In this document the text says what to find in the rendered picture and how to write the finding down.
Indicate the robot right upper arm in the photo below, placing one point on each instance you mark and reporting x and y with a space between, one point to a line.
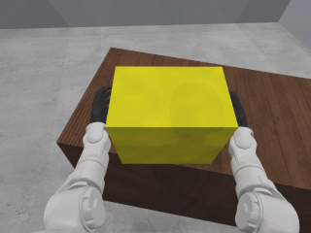
260 213

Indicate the robot left forearm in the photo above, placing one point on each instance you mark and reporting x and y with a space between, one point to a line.
93 163

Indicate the pedestal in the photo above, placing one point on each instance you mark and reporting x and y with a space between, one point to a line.
277 109

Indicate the robot left hand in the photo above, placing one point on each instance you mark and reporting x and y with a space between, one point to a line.
99 109

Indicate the robot right forearm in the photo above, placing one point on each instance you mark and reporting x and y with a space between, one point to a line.
246 167

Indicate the carton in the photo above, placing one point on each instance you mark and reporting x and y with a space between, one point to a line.
169 114

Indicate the robot right hand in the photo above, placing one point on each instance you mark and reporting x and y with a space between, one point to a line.
238 110

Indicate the robot left upper arm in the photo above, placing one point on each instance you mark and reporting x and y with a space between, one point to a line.
78 210

